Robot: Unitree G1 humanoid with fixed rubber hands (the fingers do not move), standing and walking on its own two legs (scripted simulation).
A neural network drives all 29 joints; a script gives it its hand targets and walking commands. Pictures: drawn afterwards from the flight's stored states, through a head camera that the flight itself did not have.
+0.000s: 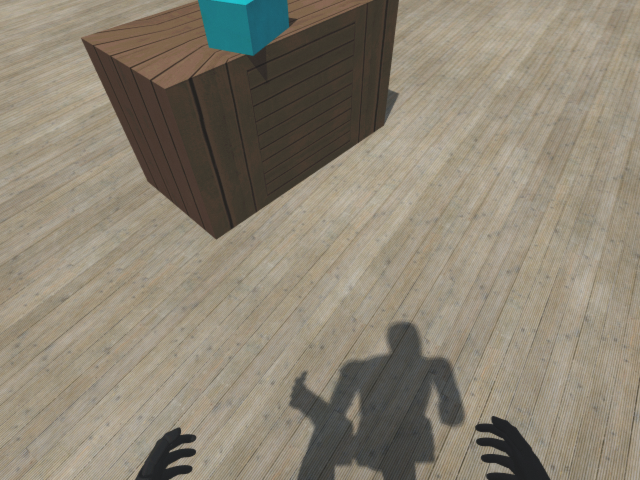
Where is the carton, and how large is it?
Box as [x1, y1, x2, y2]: [198, 0, 288, 55]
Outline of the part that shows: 198,0 209,47 253,55 288,27 286,0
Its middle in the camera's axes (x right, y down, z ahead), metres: -0.25 -0.78 +1.31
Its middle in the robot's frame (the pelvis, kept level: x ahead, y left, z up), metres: +1.52 +0.23 +0.00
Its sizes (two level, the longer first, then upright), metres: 0.259 0.176 0.149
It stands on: a pedestal, 0.67 m high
